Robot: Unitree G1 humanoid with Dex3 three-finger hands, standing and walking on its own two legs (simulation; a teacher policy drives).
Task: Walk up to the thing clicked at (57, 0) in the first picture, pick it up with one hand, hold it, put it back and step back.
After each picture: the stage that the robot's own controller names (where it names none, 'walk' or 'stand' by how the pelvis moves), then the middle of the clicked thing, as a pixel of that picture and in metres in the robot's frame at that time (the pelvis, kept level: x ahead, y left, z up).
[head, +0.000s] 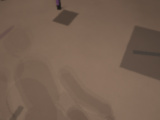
stand; (58, 1) +2.22 +0.30 -0.65
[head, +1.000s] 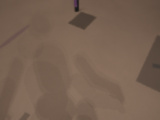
walk; (76, 3) +2.09 +0.17 -0.64
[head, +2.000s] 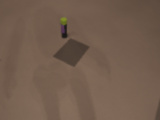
walk; (64, 28) +1.42 +0.19 -0.63
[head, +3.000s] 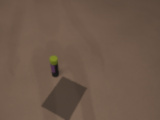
walk; (54, 67) +0.89 +0.20 -0.65
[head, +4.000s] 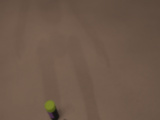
walk; (52, 111) +0.48 +0.23 -0.63
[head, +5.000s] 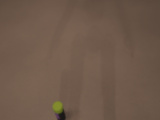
stand; (59, 112) +0.47 +0.19 -0.63
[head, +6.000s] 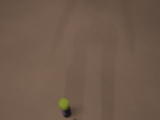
stand; (65, 108) +0.46 +0.15 -0.64
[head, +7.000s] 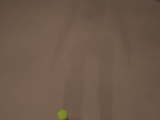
stand; out of the picture +0.45 +0.14 -0.66
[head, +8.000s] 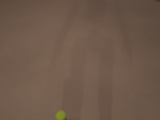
stand; out of the picture +0.45 +0.15 -0.66
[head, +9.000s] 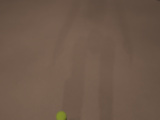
stand; out of the picture +0.44 +0.15 -0.66
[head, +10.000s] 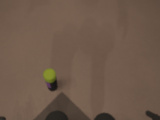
go down; (51, 81) +0.48 +0.16 -0.48
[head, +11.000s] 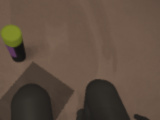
go down; (15, 46) +0.51 +0.24 -0.26
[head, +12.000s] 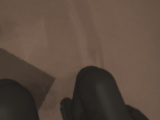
close in; out of the picture +0.49 +0.28 -0.19
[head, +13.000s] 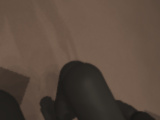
close; out of the picture +0.48 +0.31 -0.17
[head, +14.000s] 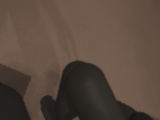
lift; out of the picture +0.45 +0.28 -0.17
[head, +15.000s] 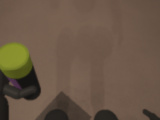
lift; (24, 77) +0.34 +0.19 +0.03
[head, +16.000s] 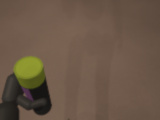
hold; (36, 90) +0.30 +0.16 +0.04
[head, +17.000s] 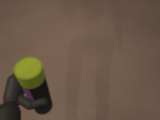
hold; (37, 90) +0.31 +0.16 +0.04
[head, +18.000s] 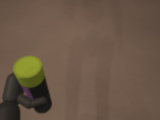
hold; (36, 89) +0.31 +0.16 +0.05
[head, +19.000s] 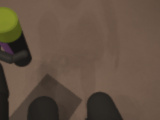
crouch; (14, 43) +0.45 +0.20 -0.02
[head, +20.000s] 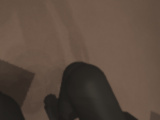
lower; out of the picture +0.45 +0.31 -0.18
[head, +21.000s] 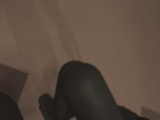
lower; out of the picture +0.47 +0.32 -0.17
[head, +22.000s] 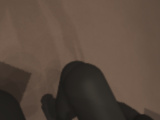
lower; out of the picture +0.46 +0.32 -0.17
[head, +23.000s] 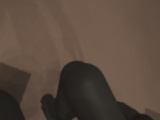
lower; out of the picture +0.46 +0.32 -0.17
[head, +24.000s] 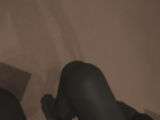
rest; out of the picture +0.46 +0.32 -0.17
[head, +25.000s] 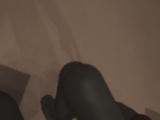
open; out of the picture +0.46 +0.32 -0.17
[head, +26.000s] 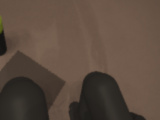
stand; out of the picture +0.48 +0.28 -0.21
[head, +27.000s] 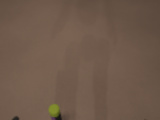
stand; (55, 115) +0.44 +0.16 -0.58
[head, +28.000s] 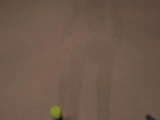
stand; (57, 117) +0.46 +0.18 -0.60
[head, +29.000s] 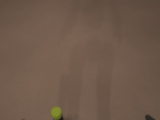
stand; (58, 118) +0.45 +0.17 -0.60
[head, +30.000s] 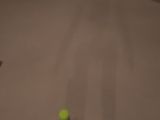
stand; out of the picture +0.47 +0.15 -0.66
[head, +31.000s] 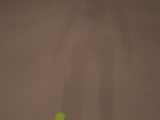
stand; out of the picture +0.43 +0.16 -0.66
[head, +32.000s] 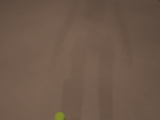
stand; out of the picture +0.43 +0.16 -0.66
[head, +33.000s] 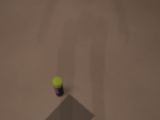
walk; (58, 87) +0.55 +0.16 -0.63
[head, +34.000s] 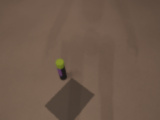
walk; (61, 70) +0.78 +0.21 -0.63
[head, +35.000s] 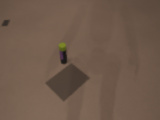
stand; (63, 54) +1.06 +0.18 -0.64
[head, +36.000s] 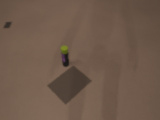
stand; (65, 56) +1.04 +0.16 -0.65
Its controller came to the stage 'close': yes
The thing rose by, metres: 0.69
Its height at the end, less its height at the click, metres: +0.00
